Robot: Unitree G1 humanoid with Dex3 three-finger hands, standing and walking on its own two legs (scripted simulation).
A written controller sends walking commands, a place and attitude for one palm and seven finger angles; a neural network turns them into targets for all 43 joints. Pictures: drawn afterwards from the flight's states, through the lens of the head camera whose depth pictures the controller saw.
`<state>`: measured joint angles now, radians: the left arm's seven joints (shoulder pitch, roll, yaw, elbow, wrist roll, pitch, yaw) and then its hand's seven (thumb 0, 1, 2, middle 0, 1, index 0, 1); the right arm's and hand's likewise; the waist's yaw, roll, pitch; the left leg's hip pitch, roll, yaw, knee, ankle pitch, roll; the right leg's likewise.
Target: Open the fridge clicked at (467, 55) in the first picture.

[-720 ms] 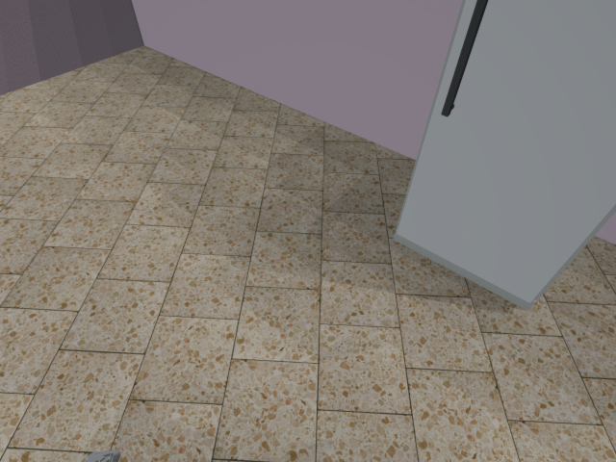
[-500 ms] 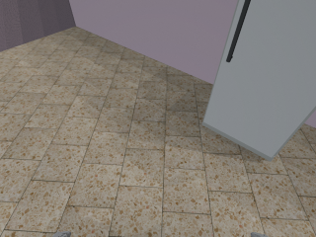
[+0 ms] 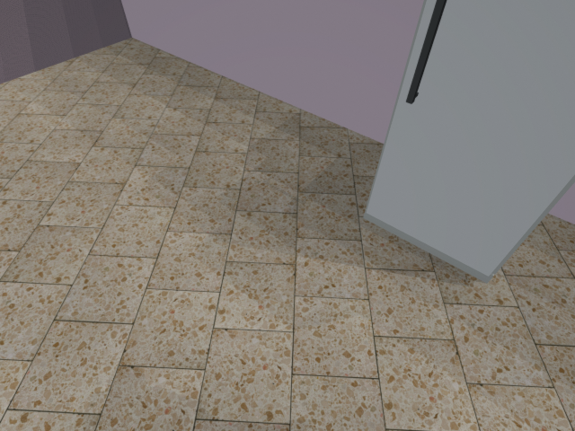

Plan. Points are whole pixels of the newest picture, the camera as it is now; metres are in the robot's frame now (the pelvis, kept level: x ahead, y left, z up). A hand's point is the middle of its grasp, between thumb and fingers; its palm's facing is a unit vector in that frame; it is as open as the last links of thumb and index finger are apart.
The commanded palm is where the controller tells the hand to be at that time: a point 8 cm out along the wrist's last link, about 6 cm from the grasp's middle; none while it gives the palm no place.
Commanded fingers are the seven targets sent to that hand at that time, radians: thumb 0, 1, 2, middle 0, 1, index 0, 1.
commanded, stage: stand and wait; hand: left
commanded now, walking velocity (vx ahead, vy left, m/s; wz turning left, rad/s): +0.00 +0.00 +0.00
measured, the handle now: (438, 17) +1.08 -0.34 +0.15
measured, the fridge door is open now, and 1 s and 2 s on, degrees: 0 0 0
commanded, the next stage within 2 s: look at it before walking up in 0.10 s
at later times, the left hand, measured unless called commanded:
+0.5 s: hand out of the picture +0.08 +0.24 -0.15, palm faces -0.03 -0.94 -0.34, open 7.4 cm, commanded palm none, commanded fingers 0.00 0.90 0.90 -0.20 -0.30 -0.20 -0.30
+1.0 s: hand out of the picture +0.06 +0.22 -0.17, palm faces -0.02 -0.96 -0.28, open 7.4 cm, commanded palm none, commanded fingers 0.00 0.90 0.90 -0.20 -0.30 -0.20 -0.30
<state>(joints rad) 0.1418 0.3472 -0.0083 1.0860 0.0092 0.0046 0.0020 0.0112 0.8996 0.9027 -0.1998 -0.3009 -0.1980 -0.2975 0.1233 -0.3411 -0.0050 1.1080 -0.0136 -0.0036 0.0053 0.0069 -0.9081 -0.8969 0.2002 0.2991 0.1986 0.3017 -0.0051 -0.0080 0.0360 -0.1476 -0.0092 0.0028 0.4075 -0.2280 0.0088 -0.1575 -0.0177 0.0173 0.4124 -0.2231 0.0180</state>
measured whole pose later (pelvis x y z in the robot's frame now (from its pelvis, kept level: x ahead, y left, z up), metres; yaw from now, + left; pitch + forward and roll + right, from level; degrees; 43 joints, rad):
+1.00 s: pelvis +0.02 -0.01 +0.00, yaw +0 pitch -1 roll +0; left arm 0.22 0.29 0.00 1.09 0.02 0.02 0.00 0.01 0.90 0.90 -0.20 -0.30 -0.20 -0.30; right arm 0.18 -0.29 0.00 1.11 -0.03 0.01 0.01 0.00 -0.91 -0.90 0.20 0.30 0.20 0.30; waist 0.00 0.00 -0.02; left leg -0.16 0.01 0.00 0.48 -0.33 0.00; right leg -0.16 0.01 0.02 0.45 -0.28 0.00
